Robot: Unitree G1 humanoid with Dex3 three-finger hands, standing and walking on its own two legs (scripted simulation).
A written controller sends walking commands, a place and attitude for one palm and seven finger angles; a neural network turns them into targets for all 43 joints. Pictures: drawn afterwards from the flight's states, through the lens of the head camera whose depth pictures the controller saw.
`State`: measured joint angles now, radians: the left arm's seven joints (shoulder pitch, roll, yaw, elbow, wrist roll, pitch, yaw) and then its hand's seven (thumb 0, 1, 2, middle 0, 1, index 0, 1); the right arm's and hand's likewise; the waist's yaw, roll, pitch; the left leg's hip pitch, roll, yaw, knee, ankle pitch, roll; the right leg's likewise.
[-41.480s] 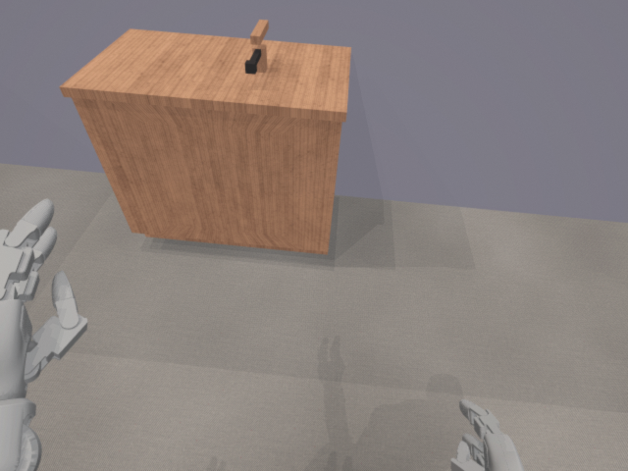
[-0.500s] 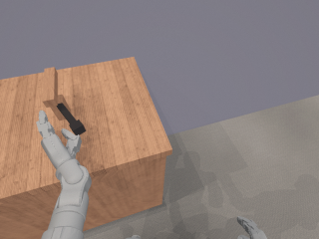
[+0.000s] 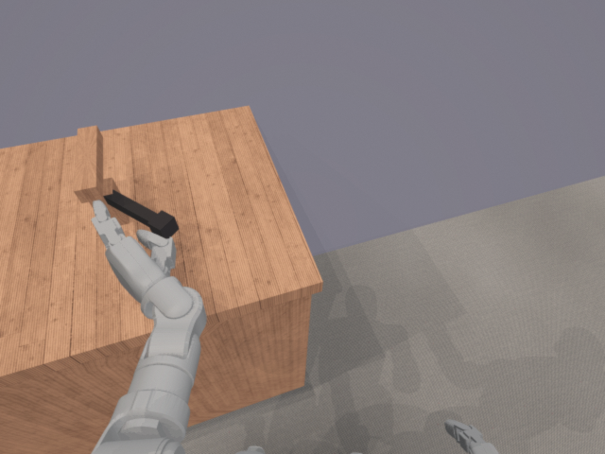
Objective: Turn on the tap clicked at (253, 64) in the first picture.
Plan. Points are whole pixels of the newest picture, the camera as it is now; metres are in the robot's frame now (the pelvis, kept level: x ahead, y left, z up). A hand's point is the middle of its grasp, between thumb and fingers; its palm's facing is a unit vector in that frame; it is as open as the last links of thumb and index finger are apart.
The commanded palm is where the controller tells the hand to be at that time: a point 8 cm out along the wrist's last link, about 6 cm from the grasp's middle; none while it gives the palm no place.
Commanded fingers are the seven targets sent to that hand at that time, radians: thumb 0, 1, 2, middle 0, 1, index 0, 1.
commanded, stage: push the lever round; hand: left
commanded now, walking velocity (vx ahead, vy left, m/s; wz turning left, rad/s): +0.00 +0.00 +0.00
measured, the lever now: (163, 226) +0.41 +0.22 +0.06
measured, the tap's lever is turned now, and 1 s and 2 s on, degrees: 41 67 80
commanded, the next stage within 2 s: lift the hand up off the lever in 1.32 s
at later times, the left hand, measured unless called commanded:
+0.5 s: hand (182, 232) +0.41 +0.19 +0.05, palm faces +0.79 -0.60 -0.10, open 7.7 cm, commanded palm +0.35 +0.20 +0.05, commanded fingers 0.00 0.90 0.90 -0.15 -0.15 -0.15 -0.15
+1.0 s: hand (197, 217) +0.44 +0.17 +0.05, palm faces +0.83 -0.54 -0.14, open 8.1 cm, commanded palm +0.39 +0.19 +0.05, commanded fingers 0.00 0.90 0.90 -0.15 -0.15 -0.15 -0.15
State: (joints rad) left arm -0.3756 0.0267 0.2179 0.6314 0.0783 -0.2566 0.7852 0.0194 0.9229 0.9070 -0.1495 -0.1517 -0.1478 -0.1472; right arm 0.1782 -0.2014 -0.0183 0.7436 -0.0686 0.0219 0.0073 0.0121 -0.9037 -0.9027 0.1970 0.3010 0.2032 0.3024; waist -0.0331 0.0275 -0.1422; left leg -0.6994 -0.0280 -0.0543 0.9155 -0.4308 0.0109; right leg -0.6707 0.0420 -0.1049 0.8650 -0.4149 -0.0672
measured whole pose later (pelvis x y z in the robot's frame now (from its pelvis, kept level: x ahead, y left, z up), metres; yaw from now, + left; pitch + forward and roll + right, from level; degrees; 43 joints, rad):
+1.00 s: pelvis +0.00 -0.02 -0.01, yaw +1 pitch +17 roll -1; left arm -0.70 0.02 0.40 0.95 0.17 -0.23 0.98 0.01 0.91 0.91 -0.15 -0.15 -0.08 -0.12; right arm 0.23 -0.19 -0.03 0.79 -0.13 0.00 0.07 0.01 -0.90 -0.90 0.20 0.30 0.20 0.30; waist -0.09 0.03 -0.18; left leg -0.80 -0.02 -0.07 0.94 -0.43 -0.01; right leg -0.77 0.05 -0.13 0.90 -0.42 -0.09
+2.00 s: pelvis +0.02 +0.00 +0.00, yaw +0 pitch +16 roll -2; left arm -0.65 0.02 0.39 0.86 0.14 -0.19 0.91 0.02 0.90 0.90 -0.17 -0.16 -0.14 -0.15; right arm 0.27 -0.20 -0.04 0.77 -0.13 0.02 0.10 0.01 -0.91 -0.90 0.20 0.30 0.20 0.30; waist -0.09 0.04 -0.18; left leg -0.71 -0.02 -0.06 0.89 -0.44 0.01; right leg -0.68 0.05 -0.11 0.83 -0.42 -0.07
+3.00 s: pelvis +0.01 -0.01 +0.02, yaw +1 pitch +10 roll -1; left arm -0.61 0.01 0.34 0.75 0.10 -0.04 0.92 0.02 0.90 0.90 -0.15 -0.15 -0.15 -0.15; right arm 0.22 -0.21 -0.03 0.79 -0.09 0.01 0.06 0.01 -0.91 -0.90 0.20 0.30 0.20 0.30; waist -0.06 0.03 -0.14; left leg -0.56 -0.02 -0.07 0.76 -0.38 0.00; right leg -0.53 0.05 -0.11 0.71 -0.37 -0.08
